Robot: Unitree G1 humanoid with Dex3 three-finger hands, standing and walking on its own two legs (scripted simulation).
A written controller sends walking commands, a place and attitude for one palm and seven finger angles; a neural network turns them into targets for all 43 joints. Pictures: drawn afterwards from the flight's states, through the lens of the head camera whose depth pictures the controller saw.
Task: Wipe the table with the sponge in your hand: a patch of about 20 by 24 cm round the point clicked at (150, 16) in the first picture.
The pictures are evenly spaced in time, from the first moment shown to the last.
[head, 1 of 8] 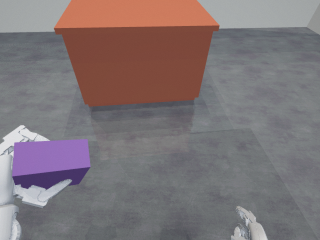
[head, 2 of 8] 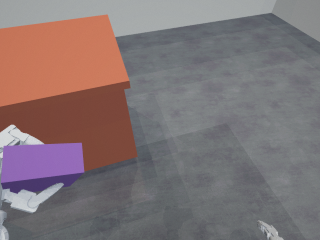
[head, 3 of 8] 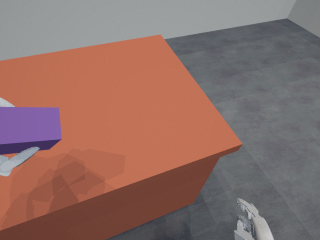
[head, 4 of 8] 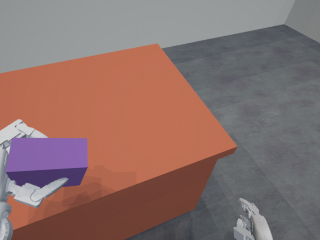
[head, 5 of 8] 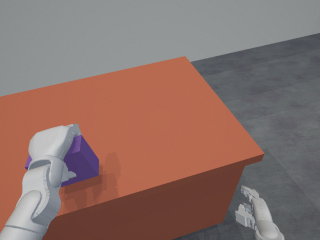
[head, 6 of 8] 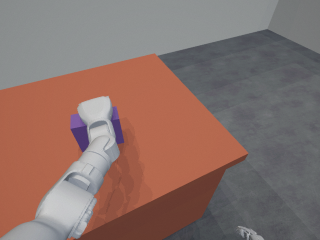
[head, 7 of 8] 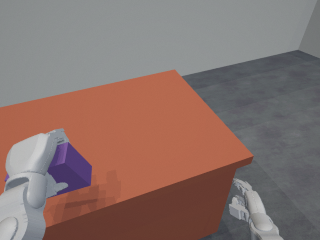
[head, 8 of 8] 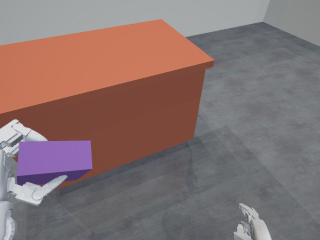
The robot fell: no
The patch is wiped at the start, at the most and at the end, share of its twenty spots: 0.00 1.00 1.00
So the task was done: yes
